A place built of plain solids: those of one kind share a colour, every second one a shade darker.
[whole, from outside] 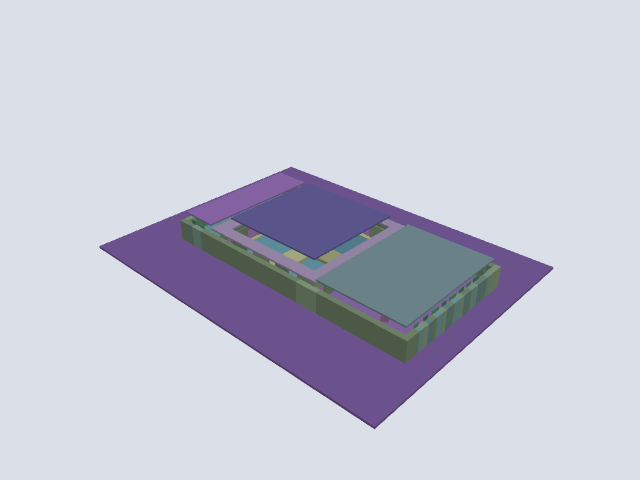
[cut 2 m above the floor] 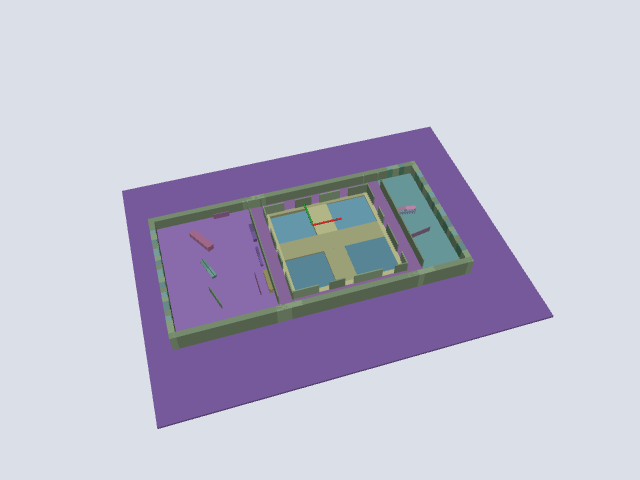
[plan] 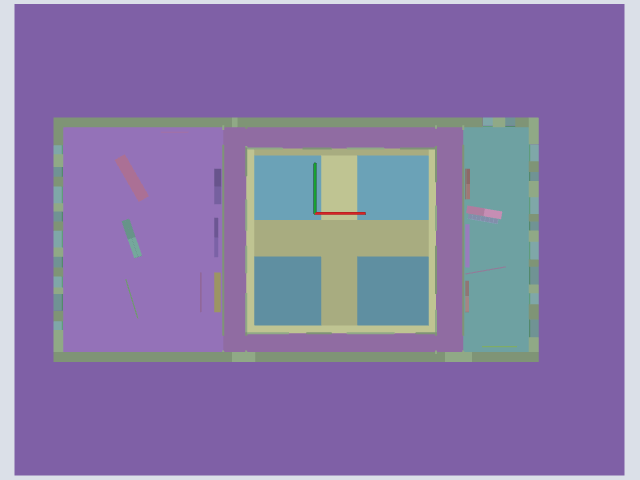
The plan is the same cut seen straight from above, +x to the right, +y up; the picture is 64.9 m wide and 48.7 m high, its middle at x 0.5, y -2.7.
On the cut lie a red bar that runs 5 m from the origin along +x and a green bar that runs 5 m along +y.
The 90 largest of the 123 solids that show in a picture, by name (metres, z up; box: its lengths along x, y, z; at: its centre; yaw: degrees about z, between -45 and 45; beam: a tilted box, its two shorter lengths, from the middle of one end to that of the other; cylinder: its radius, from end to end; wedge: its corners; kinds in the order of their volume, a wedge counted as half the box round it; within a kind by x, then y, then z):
{
 "ground_under_all_1": {"box": [61.89, 47.86, 0.4], "at": [0.46, -2.67, -1.39]},
 "wall_1": {"box": [1.0, 3.23, 3.84], "at": [-26.05, -13.46, 0.68]},
 "wall_2": {"box": [1.0, 1.05, 3.84], "at": [-26.05, -10.41, 0.68]},
 "wall_3": {"box": [1.0, 0.68, 3.84], "at": [-26.05, -7.85, 0.68]},
 "wall_4": {"box": [1.0, 0.92, 3.84], "at": [-26.05, -5.95, 0.68]},
 "wall_5": {"box": [1.0, 0.94, 3.84], "at": [-26.05, -3.92, 0.68]},
 "wall_6": {"box": [1.0, 0.93, 3.84], "at": [-26.05, -1.28, 0.68]},
 "wall_7": {"box": [1.0, 0.85, 3.84], "at": [-26.05, 0.6, 0.68]},
 "wall_8": {"box": [1.0, 0.98, 3.84], "at": [-26.05, 3.22, 0.68]},
 "wall_9": {"box": [1.0, 1.3, 3.84], "at": [-26.05, 5.36, 0.68]},
 "wall_10": {"box": [1.0, 2.82, 3.84], "at": [-26.05, 8.32, 0.68]},
 "wall_11": {"box": [18.12, 1.0, 3.84], "at": [-17.48, -14.57, 0.68]},
 "wall_12": {"box": [18.12, 1.0, 3.84], "at": [-17.48, 9.23, 0.68]},
 "wall_13": {"box": [0.2, 19.38, 3.84], "at": [-9.32, -2.73, 0.68]},
 "wall_14": {"box": [4.15, 1.0, 3.84], "at": [-8.15, -14.57, 0.68]},
 "wall_15": {"box": [4.15, 1.0, 3.84], "at": [-8.15, 9.23, 0.68]},
 "wall_16": {"box": [0.2, 4.2, 3.84], "at": [-6.97, -10.17, 0.68]},
 "wall_17": {"box": [0.2, 2.8, 3.84], "at": [-6.97, -4.67, 0.68]},
 "wall_18": {"box": [0.2, 3.17, 3.84], "at": [-6.97, -0.18, 0.68]},
 "wall_19": {"box": [0.2, 3.17, 3.84], "at": [-6.97, -0.18, 0.68]},
 "wall_20": {"box": [0.2, 2.93, 3.84], "at": [-6.97, 5.22, 0.68]},
 "wall_21": {"box": [3.8, 0.2, 3.84], "at": [-5.18, 6.58, 0.68]},
 "wall_22": {"box": [4.43, 0.2, 3.84], "at": [-4.86, -12.17, 0.68]},
 "wall_23": {"box": [2.98, 0.2, 3.84], "at": [0.21, 6.58, 0.68]},
 "wall_24": {"box": [21.05, 1.0, 3.84], "at": [2.65, -14.57, 0.68]},
 "wall_25": {"box": [21.05, 1.0, 3.84], "at": [2.65, 9.23, 0.68]},
 "wall_26": {"box": [3.83, 0.2, 3.84], "at": [5.11, 6.58, 0.68]},
 "wall_27": {"box": [4.85, 0.2, 3.84], "at": [5.63, -12.17, 0.68]},
 "wall_28": {"box": [3.75, 0.2, 3.84], "at": [10.5, 6.58, 0.68]},
 "wall_29": {"box": [0.2, 4.9, 3.84], "at": [12.28, -5.72, 0.68]},
 "wall_30": {"box": [0.2, 3.53, 3.84], "at": [12.28, 4.92, 0.68]},
 "wall_31": {"box": [4.55, 1.0, 3.84], "at": [13.65, -14.57, 0.68]},
 "wall_32": {"box": [4.55, 1.0, 3.84], "at": [13.65, 9.23, 0.68]},
 "wall_33": {"box": [0.2, 19.38, 3.84], "at": [15.03, -2.73, 0.68]},
 "wall_34": {"box": [2.9, 1.0, 3.84], "at": [15.57, 9.23, 0.68]},
 "wall_35": {"box": [8.56, 1.0, 3.84], "at": [18.41, -14.57, 0.68]},
 "wall_36": {"box": [1.28, 1.0, 3.84], "at": [18.67, 9.23, 0.68]},
 "wall_37": {"box": [2.38, 1.0, 3.84], "at": [21.5, 9.23, 0.68]},
 "wall_38": {"box": [1.0, 2.5, 3.84], "at": [22.19, -13.82, 0.68]},
 "wall_39": {"box": [1.0, 1.56, 3.84], "at": [22.19, -9.99, 0.68]},
 "wall_40": {"box": [1.0, 0.89, 3.84], "at": [22.19, -7.67, 0.68]},
 "wall_41": {"box": [1.0, 0.74, 3.84], "at": [22.19, -5.05, 0.68]},
 "wall_42": {"box": [1.0, 1.15, 3.84], "at": [22.19, -2.31, 0.68]},
 "wall_43": {"box": [1.0, 0.77, 3.84], "at": [22.19, -0.45, 0.68]},
 "wall_44": {"box": [1.0, 1.65, 3.84], "at": [22.19, 2.46, 0.68]},
 "wall_45": {"box": [1.0, 1.11, 3.84], "at": [22.19, 4.75, 0.68]},
 "wall_46": {"box": [1.0, 2.73, 3.84], "at": [22.19, 8.37, 0.68]},
 "floor_refectory_1": {"box": [16.32, 23.0, 1.24], "at": [-17.48, -2.67, -0.62]},
 "floor_corr_1": {"box": [2.35, 23.0, 1.24], "at": [-8.15, -2.67, -0.62]},
 "floor_corr_2": {"box": [19.25, 2.0, 1.24], "at": [2.65, -13.17, -0.62]},
 "floor_corr_3": {"box": [19.25, 2.25, 1.24], "at": [2.65, 7.71, -0.62]},
 "floor_corr_4": {"box": [2.75, 23.0, 1.24], "at": [13.65, -2.67, -0.62]},
 "floor_gang_1": {"box": [0.8, 18.75, 1.24], "at": [-6.57, -2.79, -0.62]},
 "floor_gang_2": {"box": [3.65, 7.0, 1.24], "at": [2.45, -7.87, -0.62]},
 "floor_gang_3": {"box": [3.65, 6.55, 1.24], "at": [2.45, 2.6, -0.62]},
 "floor_gang_4": {"box": [17.7, 0.8, 1.24], "at": [2.68, -11.77, -0.62]},
 "floor_gang_5": {"box": [17.7, 3.7, 1.24], "at": [2.68, -2.52, -0.62]},
 "floor_gang_6": {"box": [17.7, 0.7, 1.24], "at": [2.68, 6.23, -0.62]},
 "floor_gang_7": {"box": [0.75, 18.75, 1.24], "at": [11.9, -2.79, -0.62]},
 "floor_breakhall_1": {"box": [6.76, 23.0, 1.24], "at": [18.41, -2.67, -0.62]},
 "step_tier_1": {"box": [6.8, 7.0, 0.98], "at": [-2.77, -7.87, -0.75]},
 "step_tier_2": {"box": [6.8, 6.55, 0.67], "at": [-2.77, 2.6, -0.91]},
 "step_tier_3": {"box": [7.25, 7.0, 1.24], "at": [7.9, -7.87, -0.62]},
 "step_tier_4": {"box": [7.25, 6.55, 1.05], "at": [7.9, 2.6, -0.71]},
 "ceil_refectory_1": {"box": [16.32, 23.0, 0.3], "at": [-17.48, -2.67, 3.95]},
 "ceil_hall_1": {"box": [19.25, 18.75, 0.3], "at": [2.65, -2.79, 5.55]},
 "wall_mass_1": {"box": [0.85, 0.9, 3.84], "at": [-26.12, -11.39, 0.68]},
 "wall_mass_2": {"box": [0.85, 1.7, 3.84], "at": [-26.12, -9.04, 0.68]},
 "wall_mass_3": {"box": [0.85, 1.1, 3.84], "at": [-26.12, -6.96, 0.68]},
 "wall_mass_4": {"box": [0.85, 1.1, 3.84], "at": [-26.12, -4.94, 0.68]},
 "wall_mass_5": {"box": [0.85, 1.7, 3.84], "at": [-26.12, -2.6, 0.68]},
 "wall_mass_6": {"box": [0.85, 1.0, 3.84], "at": [-26.12, -0.32, 0.68]},
 "wall_mass_7": {"box": [0.85, 1.7, 3.84], "at": [-26.12, 1.88, 0.68]},
 "wall_mass_8": {"box": [0.85, 1.0, 3.84], "at": [-26.12, 4.21, 0.68]},
 "wall_mass_9": {"box": [0.85, 0.9, 3.84], "at": [-26.12, 6.46, 0.68]},
 "wall_mass_10": {"box": [1.0, 0.85, 3.84], "at": [17.53, 9.3, 0.68]},
 "wall_mass_11": {"box": [1.0, 0.85, 3.84], "at": [19.81, 9.3, 0.68]},
 "wall_mass_12": {"box": [0.85, 1.8, 3.84], "at": [22.26, -11.67, 0.68]},
 "wall_mass_13": {"box": [0.85, 1.1, 3.84], "at": [22.26, -8.66, 0.68]},
 "wall_mass_14": {"box": [0.85, 1.8, 3.84], "at": [22.26, -6.32, 0.68]},
 "wall_mass_15": {"box": [0.85, 1.8, 3.84], "at": [22.26, -3.78, 0.68]},
 "wall_mass_16": {"box": [0.85, 0.9, 3.84], "at": [22.26, -1.28, 0.68]},
 "wall_mass_17": {"box": [0.85, 1.7, 3.84], "at": [22.26, 0.79, 0.68]},
 "wall_mass_18": {"box": [0.85, 0.9, 3.84], "at": [22.26, 3.74, 0.68]},
 "wall_mass_19": {"box": [0.85, 1.7, 3.84], "at": [22.26, 6.15, 0.68]},
 "ceil_corr_1": {"box": [2.35, 23.0, 0.3], "at": [-8.15, -2.67, 3.4]},
 "ceil_corr_2": {"box": [19.25, 2.0, 0.3], "at": [2.65, -13.17, 3.4]},
 "ceil_corr_3": {"box": [19.25, 2.25, 0.3], "at": [2.65, 7.71, 3.4]},
 "ceil_corr_4": {"box": [2.75, 23.0, 0.3], "at": [13.65, -2.67, 3.4]},
 "ceil_breakhall_1": {"box": [6.76, 23.0, 0.3], "at": [18.41, -2.67, 4.15]}
}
